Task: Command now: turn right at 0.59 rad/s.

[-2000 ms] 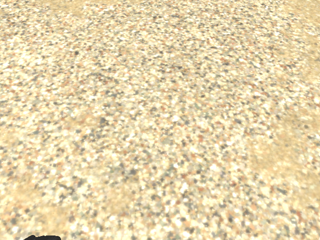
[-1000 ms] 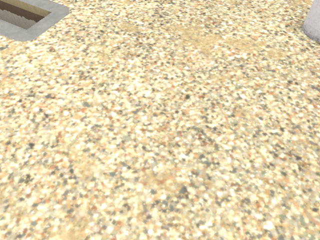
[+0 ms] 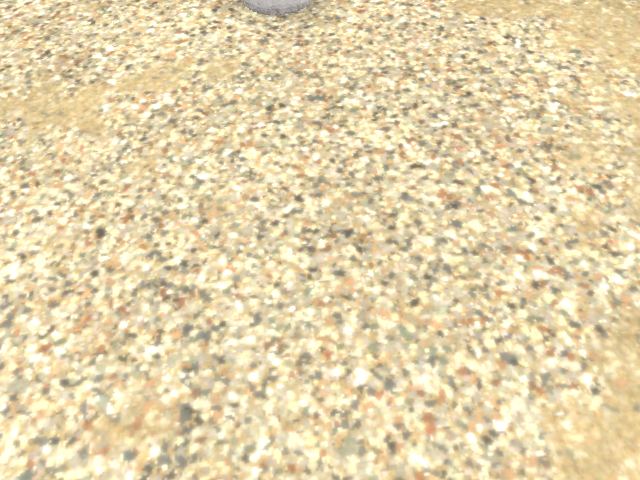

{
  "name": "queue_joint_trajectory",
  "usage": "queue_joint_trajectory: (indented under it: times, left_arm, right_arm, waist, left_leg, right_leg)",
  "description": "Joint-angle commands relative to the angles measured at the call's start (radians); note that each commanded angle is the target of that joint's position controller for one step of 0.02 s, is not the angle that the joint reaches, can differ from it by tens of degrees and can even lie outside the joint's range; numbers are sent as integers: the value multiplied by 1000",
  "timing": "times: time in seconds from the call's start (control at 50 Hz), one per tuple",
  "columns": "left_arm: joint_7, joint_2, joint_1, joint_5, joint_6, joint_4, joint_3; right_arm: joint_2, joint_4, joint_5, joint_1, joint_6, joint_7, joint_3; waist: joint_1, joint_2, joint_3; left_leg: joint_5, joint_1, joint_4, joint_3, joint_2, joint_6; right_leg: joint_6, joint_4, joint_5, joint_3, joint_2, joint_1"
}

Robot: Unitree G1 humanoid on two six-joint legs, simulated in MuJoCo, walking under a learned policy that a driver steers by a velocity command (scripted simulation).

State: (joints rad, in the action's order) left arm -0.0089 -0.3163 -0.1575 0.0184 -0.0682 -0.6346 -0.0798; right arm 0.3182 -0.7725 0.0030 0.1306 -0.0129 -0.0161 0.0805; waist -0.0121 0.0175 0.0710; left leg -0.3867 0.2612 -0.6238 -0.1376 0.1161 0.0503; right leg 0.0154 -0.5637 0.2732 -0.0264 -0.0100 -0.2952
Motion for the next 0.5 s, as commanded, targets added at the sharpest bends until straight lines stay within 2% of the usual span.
queue_joint_trajectory:
  times: [0.02, 0.04, 0.06, 0.08, 0.1, 0.16, 0.22, 0.26, 0.3, 0.34, 0.36, 0.38, 0.4, 0.42, 0.44, 0.46, 0.5]
  left_arm:
    - [6, -258, -145, -43, 40, 74, -67]
    - [0, -228, -109, -45, 62, 68, -57]
    - [5, -202, -58, -27, 73, 63, -52]
    - [12, -171, -19, -12, 72, 68, -42]
    - [19, -165, 8, -7, 68, 74, -35]
    - [34, -111, 22, -24, 69, 81, -11]
    - [37, -62, 24, -35, 73, 53, 12]
    - [31, -60, 19, -48, 74, 27, 18]
    - [22, -82, 14, -53, 74, 2, 15]
    - [20, -108, 39, -40, 71, -9, 9]
    - [22, -115, 38, -30, 69, -18, 6]
    - [25, -117, 10, -25, 69, -32, 3]
    - [32, -113, -10, -32, 73, -32, 1]
    - [35, -106, -44, -45, 77, -21, -2]
    - [43, -90, -9, -50, 76, -14, 0]
    - [49, -77, 29, -44, 71, -4, -3]
    - [54, -41, 52, -32, 58, 13, -3]
  right_arm:
    - [84, 109, -30, -72, 17, -4, 15]
    - [116, 111, -2, -95, 12, -10, 26]
    - [120, 103, 4, -79, 8, -16, 30]
    - [126, 86, -5, -66, 5, -24, 34]
    - [129, 83, -12, -51, 3, -26, 37]
    - [103, 52, 2, 14, 2, -17, 30]
    - [51, 44, -1, -1, -3, -9, 5]
    - [42, 43, -2, -14, -3, 1, -7]
    - [71, 45, 5, -18, -3, 4, -3]
    - [94, 48, 9, -6, 1, 4, 2]
    - [96, 49, 6, 7, 5, 5, 1]
    - [111, 54, -1, 9, 9, 5, 1]
    - [152, 65, -5, 12, 12, 2, 8]
    - [203, 61, 7, 7, 12, 0, 23]
    - [186, 59, 21, 17, 11, 2, 27]
    - [168, 61, 16, 28, 11, 2, 23]
    - [158, 68, 5, 33, 15, -3, 21]
  waist:
    - [94, -257, -232]
    - [75, -173, -185]
    - [43, -147, -145]
    - [27, -120, -131]
    - [9, -131, -127]
    - [-6, -143, -181]
    - [8, -146, -172]
    - [29, -164, -144]
    - [41, -163, -104]
    - [23, -148, -69]
    - [9, -130, -62]
    - [8, -99, -65]
    - [24, -43, -86]
    - [72, 78, -106]
    - [45, 133, -118]
    - [26, 166, -117]
    - [12, 215, -117]
  left_leg:
    - [-331, 387, -539, 152, -108, 25]
    - [-255, 401, -597, 190, -85, 11]
    - [-158, 407, -574, 202, -69, -1]
    - [-93, 403, -544, 211, -58, -1]
    - [-38, 366, -535, 209, -67, 6]
    - [52, 292, -489, 186, -80, 27]
    - [89, 188, -271, 183, -46, 38]
    - [81, 91, -146, 167, -38, 35]
    - [56, 47, -77, 150, -49, 25]
    - [79, 32, 17, 131, -66, 4]
    - [157, 9, 102, 125, -73, -9]
    - [280, -12, 161, 146, -66, -25]
    - [501, -35, 148, 213, -22, -48]
    - [605, -44, 114, 275, 11, -97]
    - [530, -8, 155, 339, 33, -147]
    - [483, -6, 200, 420, 69, -185]
    - [468, -45, 239, 534, 116, -249]
  right_leg:
    - [351, 199, -685, 565, -397, 309]
    - [324, 221, -582, 476, -341, 272]
    - [264, 225, -477, 405, -279, 237]
    - [222, 225, -416, 373, -242, 219]
    - [210, 229, -428, 348, -217, 180]
    - [210, 231, -471, 275, -193, 190]
    - [192, 235, -388, 219, -170, 170]
    - [193, 253, -287, 206, -169, 118]
    - [200, 262, -191, 227, -184, 82]
    - [194, 234, -165, 240, -191, 74]
    - [177, 211, -181, 233, -185, 80]
    - [146, 184, -190, 220, -167, 95]
    - [105, 125, -156, 186, -128, 101]
    - [62, 78, -109, 108, -43, 77]
    - [19, 10, -87, 22, 16, 89]
    - [-4, -54, -51, -5, 41, 64]
    - [-8, -123, 63, 13, 75, -26]
